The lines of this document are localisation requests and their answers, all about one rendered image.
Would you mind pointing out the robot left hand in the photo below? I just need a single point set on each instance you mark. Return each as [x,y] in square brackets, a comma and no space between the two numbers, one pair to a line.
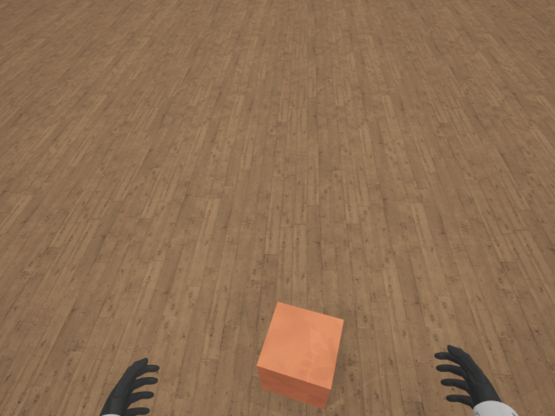
[122,397]

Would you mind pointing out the robot right hand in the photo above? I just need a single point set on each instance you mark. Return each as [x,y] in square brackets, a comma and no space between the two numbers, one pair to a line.
[475,383]

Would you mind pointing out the carton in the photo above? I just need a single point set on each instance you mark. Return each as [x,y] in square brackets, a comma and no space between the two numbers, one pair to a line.
[299,354]

